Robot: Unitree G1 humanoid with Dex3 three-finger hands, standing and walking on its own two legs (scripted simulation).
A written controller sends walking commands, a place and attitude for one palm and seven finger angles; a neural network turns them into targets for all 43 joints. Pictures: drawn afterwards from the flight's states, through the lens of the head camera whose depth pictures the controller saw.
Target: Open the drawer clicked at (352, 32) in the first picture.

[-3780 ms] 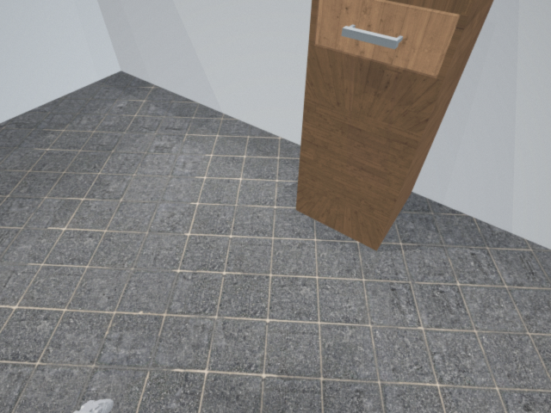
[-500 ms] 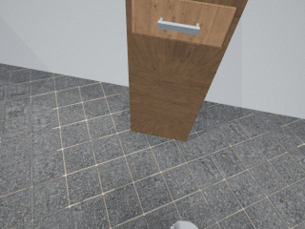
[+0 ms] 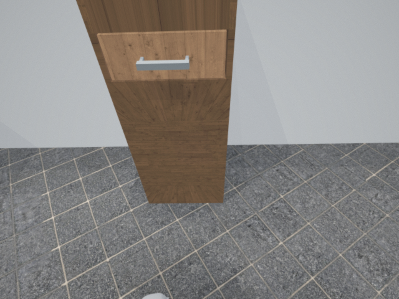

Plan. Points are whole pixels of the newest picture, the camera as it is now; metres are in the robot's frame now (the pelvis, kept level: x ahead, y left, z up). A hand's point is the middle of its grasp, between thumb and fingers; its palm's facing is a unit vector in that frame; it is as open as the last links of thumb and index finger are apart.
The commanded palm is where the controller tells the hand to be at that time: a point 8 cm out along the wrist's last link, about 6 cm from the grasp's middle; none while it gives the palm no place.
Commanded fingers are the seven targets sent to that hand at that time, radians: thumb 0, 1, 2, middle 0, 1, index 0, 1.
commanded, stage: take the last steps up to it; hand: left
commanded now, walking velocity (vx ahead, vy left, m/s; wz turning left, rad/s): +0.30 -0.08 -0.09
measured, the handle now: (163, 62) +0.76 +0.13 +0.12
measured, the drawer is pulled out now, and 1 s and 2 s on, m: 0.00 0.00 0.00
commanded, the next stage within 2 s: come to a stop and stand still in 0.50 s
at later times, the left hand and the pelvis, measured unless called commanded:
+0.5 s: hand out of the picture +0.17 +0.18 -0.17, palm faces -0.01 -0.99 -0.16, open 7.4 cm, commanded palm none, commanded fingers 0.00 0.90 0.90 -0.20 -0.30 -0.20 -0.30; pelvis +0.16 +0.01 +0.00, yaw -5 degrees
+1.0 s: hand (158, 235) +0.32 +0.13 -0.15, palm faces +0.00 -0.96 -0.28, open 7.3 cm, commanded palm none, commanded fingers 0.00 0.90 0.90 -0.20 -0.30 -0.20 -0.30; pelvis +0.22 -0.05 +0.00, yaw -3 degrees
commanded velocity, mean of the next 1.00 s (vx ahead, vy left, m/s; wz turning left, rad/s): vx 0.03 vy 0.03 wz -0.02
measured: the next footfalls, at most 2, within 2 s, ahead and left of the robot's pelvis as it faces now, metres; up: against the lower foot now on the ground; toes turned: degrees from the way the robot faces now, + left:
left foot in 0.24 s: +0.18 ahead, +0.13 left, +0.00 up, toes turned +7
right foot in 0.64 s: +0.32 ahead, -0.16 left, +0.00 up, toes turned -14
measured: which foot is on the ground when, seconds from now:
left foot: up 0.00-0.22, down 0.24-0.66, up 0.68-1.00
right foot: down 0.00-0.24, up 0.26-0.62, down 0.64-1.00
